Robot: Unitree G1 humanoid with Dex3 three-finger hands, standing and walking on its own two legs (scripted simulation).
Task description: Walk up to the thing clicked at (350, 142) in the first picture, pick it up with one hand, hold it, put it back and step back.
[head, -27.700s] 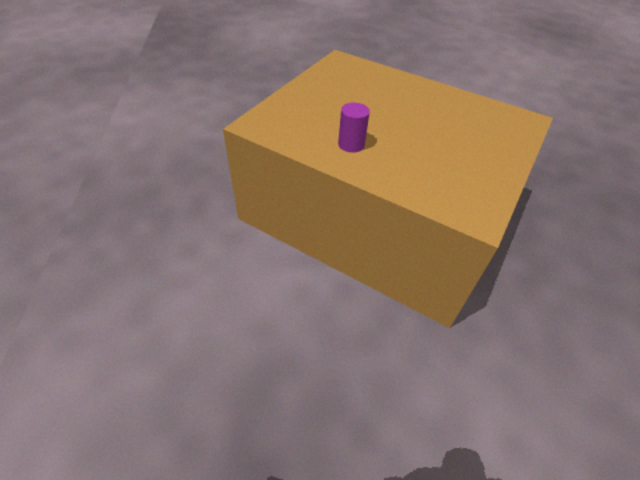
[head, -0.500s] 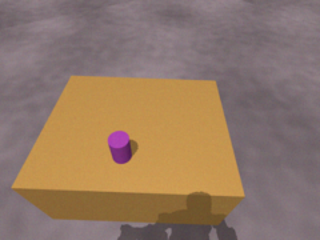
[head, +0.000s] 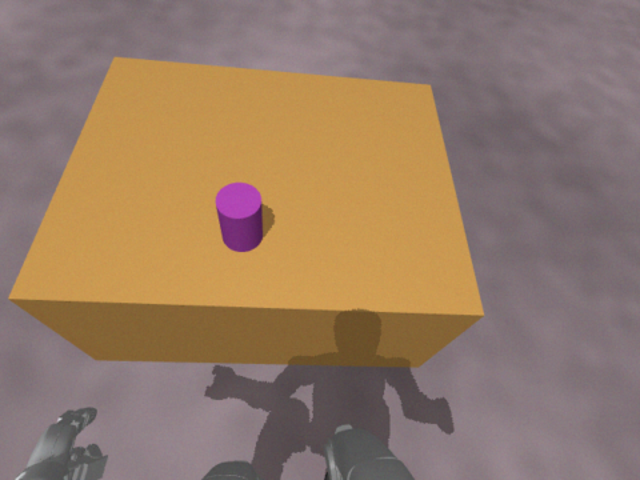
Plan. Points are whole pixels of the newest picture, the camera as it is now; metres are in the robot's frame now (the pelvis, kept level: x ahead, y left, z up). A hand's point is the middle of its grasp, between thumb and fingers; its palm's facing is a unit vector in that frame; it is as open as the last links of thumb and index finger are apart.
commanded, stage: step back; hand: left
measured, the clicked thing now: (240, 218) +0.60 +0.13 -0.25
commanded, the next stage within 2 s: none
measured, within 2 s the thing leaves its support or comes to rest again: neither
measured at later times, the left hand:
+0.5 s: hand out of the picture +0.02 +0.24 -0.13, palm faces -0.05 -0.92 -0.40, open 7.4 cm
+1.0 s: hand out of the picture -0.15 +0.24 -0.16, palm faces -0.08 -0.92 -0.39, open 7.4 cm
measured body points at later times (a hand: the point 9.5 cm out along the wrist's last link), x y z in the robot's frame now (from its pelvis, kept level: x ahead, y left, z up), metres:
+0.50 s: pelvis -0.10 -0.01 +0.00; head -0.04 -0.03 +0.45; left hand +0.03 +0.29 -0.11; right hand -0.01 -0.33 -0.13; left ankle -0.13 +0.12 -0.66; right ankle -0.08 -0.13 -0.73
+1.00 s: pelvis -0.25 -0.03 -0.01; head -0.18 -0.02 +0.43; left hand -0.14 +0.29 -0.13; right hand -0.14 -0.35 -0.11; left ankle -0.15 +0.11 -0.73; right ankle -0.30 -0.16 -0.72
